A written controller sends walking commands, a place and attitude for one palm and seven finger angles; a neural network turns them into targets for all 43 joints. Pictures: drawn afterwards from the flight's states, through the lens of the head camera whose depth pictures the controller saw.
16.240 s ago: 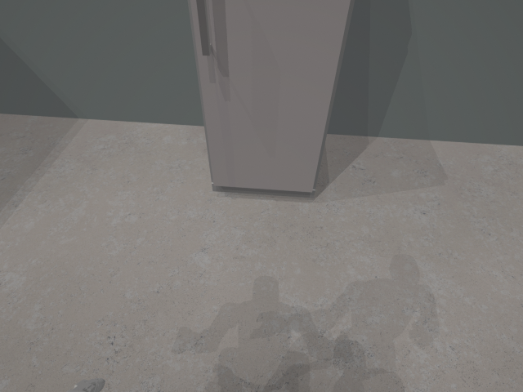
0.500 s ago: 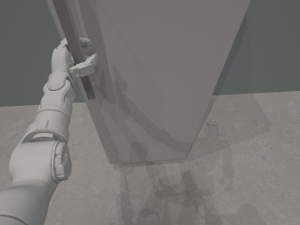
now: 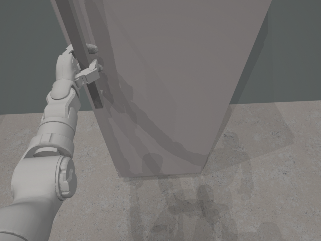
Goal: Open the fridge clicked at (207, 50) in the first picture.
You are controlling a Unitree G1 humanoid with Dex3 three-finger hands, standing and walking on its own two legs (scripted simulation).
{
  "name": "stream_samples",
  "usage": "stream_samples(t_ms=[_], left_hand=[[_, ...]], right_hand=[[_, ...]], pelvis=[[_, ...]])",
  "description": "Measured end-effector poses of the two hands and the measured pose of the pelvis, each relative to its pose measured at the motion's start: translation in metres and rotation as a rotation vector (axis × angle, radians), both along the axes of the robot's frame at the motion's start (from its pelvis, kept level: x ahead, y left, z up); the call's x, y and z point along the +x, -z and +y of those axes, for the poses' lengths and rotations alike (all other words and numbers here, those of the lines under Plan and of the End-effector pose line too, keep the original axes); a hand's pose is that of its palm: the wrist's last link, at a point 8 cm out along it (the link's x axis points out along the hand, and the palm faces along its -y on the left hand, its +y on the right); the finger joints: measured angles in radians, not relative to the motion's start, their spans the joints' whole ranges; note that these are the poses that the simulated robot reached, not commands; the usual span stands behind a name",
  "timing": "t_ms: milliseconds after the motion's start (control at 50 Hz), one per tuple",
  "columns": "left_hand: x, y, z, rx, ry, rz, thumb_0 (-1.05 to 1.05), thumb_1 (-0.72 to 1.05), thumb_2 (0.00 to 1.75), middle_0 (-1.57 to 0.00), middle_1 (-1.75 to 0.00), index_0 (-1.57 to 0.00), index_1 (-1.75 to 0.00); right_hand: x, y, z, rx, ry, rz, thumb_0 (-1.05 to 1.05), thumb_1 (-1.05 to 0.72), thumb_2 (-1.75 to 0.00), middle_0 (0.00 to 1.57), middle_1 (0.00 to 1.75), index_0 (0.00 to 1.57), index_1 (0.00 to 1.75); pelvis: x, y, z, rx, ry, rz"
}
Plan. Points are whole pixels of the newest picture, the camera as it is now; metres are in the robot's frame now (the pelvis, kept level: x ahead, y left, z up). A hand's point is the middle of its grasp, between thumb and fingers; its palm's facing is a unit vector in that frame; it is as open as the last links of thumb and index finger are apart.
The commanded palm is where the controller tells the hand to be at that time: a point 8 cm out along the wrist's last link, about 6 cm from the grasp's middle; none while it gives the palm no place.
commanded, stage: grip the handle and tug to test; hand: left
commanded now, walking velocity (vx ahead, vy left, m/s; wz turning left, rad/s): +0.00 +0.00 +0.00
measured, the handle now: (81, 39) +0.53 +0.18 +0.23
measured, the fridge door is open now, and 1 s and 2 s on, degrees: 0 10 58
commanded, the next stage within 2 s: pull the door a little, standing still in 0.32 s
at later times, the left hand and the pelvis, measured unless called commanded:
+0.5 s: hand (94, 71) +0.48 +0.15 +0.18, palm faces +0.06 -1.00 +0.02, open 5.6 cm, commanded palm +0.44 +0.20 +0.17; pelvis +0.03 +0.00 +0.01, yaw -1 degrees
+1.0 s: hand (95, 96) +0.40 +0.13 +0.17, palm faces +0.02 -1.00 -0.03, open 6.1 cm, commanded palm +0.37 +0.19 +0.17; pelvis +0.06 +0.00 +0.01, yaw -6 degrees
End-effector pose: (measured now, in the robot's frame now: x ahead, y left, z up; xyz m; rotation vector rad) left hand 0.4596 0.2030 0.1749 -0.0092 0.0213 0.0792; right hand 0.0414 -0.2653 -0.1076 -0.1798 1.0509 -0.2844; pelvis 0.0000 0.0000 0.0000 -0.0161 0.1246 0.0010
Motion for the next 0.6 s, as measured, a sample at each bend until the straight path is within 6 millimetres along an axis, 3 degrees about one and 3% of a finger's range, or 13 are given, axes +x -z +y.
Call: stream_samples(t_ms=[240, 600], left_hand=[[-0.002, 0.0, -0.001, -0.001, 0.003, -0.004, 0.0, 0.75, 0.78, -0.34, -1.4, -0.36, -1.4], [-0.003, -0.001, 0.0, -0.011, 0.013, 0.02, 0.01, 0.73, 0.79, -0.33, -1.4, -0.39, -1.4]], right_hand=[[0.011, -0.003, 0.001, 0.014, 0.041, -0.017, 0.01, -0.91, -0.9, 0.2, 0.3, 0.2, 0.3], [0.072, -0.013, 0.006, 0.01, -0.003, -0.082, 0.01, -0.91, -0.9, 0.2, 0.3, 0.2, 0.3]], pelvis=[[0.013, -0.003, 0.001, 0.004, 0.023, -0.014], [0.03, -0.007, 0.003, 0.006, 0.021, -0.026]])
